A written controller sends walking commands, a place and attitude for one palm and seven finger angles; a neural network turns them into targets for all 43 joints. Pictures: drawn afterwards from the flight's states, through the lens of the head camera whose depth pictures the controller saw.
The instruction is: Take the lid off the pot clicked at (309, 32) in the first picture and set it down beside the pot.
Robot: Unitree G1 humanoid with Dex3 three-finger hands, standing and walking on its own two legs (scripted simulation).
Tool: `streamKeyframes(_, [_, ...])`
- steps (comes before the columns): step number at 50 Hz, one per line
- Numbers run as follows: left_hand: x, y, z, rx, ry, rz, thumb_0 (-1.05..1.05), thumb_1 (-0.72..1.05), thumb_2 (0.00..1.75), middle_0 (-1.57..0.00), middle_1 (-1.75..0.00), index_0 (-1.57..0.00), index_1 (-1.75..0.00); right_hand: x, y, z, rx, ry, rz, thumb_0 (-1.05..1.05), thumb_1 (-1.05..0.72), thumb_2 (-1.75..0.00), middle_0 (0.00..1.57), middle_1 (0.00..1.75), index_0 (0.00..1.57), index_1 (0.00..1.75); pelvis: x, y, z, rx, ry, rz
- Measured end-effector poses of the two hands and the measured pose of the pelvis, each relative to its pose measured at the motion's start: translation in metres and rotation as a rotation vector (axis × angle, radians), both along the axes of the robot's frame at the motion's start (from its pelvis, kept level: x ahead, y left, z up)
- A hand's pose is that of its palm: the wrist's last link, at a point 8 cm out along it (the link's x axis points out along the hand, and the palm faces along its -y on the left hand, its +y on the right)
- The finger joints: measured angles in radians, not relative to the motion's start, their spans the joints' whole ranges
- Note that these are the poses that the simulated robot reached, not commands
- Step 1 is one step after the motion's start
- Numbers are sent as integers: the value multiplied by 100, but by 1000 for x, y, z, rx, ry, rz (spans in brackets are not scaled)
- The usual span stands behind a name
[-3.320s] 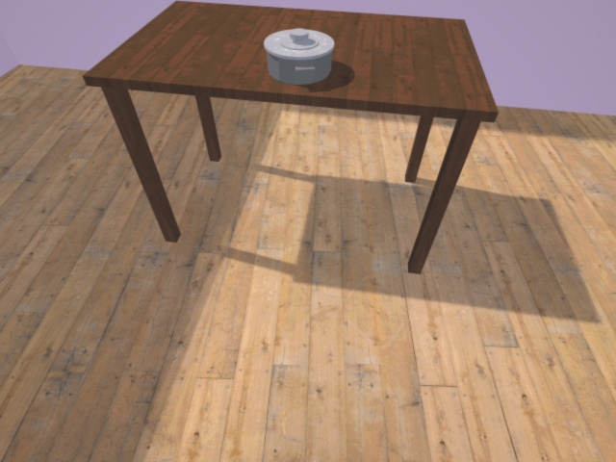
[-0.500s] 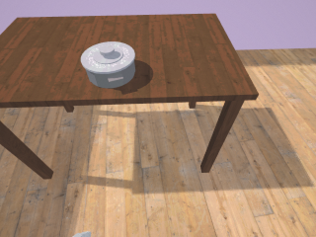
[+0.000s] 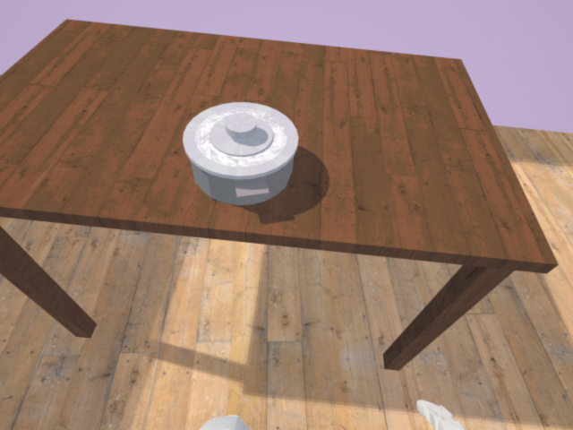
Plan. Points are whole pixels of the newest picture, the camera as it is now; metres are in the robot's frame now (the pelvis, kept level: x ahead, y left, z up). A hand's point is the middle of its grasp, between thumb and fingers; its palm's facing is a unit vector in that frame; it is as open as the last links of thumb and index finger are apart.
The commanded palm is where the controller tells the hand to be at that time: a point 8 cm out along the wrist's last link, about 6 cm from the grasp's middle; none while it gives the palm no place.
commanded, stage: come to a stop and stand still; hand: left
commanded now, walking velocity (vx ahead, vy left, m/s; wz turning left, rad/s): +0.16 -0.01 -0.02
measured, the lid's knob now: (241, 125) +0.55 +0.15 +0.10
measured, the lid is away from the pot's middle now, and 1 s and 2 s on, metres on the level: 0.00 0.00 0.00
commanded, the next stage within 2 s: look again from close up in 1.00 s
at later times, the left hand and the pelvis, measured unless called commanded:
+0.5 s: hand out of the picture +0.13 +0.17 -0.15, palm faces +0.04 -0.96 -0.26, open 7.3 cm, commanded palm none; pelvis +0.07 -0.02 +0.01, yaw +1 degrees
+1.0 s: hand out of the picture +0.04 +0.22 -0.16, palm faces +0.07 -0.98 -0.18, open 7.4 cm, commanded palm none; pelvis +0.04 +0.03 +0.02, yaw +1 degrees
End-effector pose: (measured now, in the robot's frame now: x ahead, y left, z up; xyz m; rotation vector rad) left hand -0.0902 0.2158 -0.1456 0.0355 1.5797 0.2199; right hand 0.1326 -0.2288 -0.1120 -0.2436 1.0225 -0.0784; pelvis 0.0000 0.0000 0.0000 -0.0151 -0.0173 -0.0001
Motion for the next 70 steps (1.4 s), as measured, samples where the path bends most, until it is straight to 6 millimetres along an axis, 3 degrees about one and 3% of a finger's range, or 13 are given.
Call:
streamKeyframes(5, [69,16,6,13,-109,-21,0,91,90,-19,-30,-19,-30,-5,18,4,18,74,-23,0,-90,-90,19,30,20,30,26,6,13,13,-1,7])
streamKeyframes(11, [150,16,17,40,-241,-56,0,91,90,-19,-30,-19,-30,-13,8,3,-1,160,-85,-2,-95,-90,20,30,20,30,53,6,20,28,11,19])
streamKeyframes(16, [191,11,20,81,-275,-95,0,93,90,-19,-30,-19,-30,-21,-2,-13,25,249,-118,-1,-93,-90,20,30,20,30,72,-7,15,42,1,26])
streamKeyframes(20, [209,3,23,112,-288,-130,0,92,90,-19,-30,-19,-30,-26,-13,-29,61,300,-156,0,-92,-90,20,30,20,30,79,-19,9,40,6,14])
streamKeyframes(29, [206,0,36,129,-311,-130,0,91,90,-20,-30,-20,-30,-29,-26,-24,46,322,-156,0,-91,-90,19,30,20,30,62,-18,17,48,19,11])
streamKeyframes(37, [175,29,25,102,-317,-111,0,90,90,-20,-30,-20,-30,-35,-9,-10,11,230,-122,0,-91,-90,19,30,19,30,39,5,14,29,14,0])
streamKeyframes(40, [161,43,13,79,-297,-98,0,91,90,-20,-30,-20,-30,-51,7,-7,-9,214,-122,0,-91,-90,19,30,19,30,33,18,10,13,8,1])
streamKeyframes(47, [131,53,16,42,-234,-72,0,91,90,-19,-30,-19,-30,-96,41,2,11,317,-134,0,-91,-90,20,30,20,30,35,28,23,7,19,17])
streamKeyframes(51, [118,49,17,35,-166,-84,0,91,90,-19,-30,-19,-30,-111,47,-1,30,361,-163,0,-91,-90,20,30,20,30,37,27,24,18,33,11])
streamKeyframes(56, [118,34,17,49,-129,-109,0,91,90,-19,-30,-19,-30,-127,41,-14,58,422,-190,0,-90,-90,20,30,20,30,40,18,17,35,46,7])
streamKeyframes(63, [129,8,17,55,-140,-156,0,91,90,-20,-30,-19,-30,-113,27,-30,92,399,-187,0,-90,-90,20,30,20,30,47,9,10,7,51,-3])
streamKeyframes(70, [146,7,20,85,-201,-138,1,93,90,-20,-30,-20,-30,-85,16,-33,81,340,-165,1,-92,-90,20,30,20,30,55,2,10,16,23,-1])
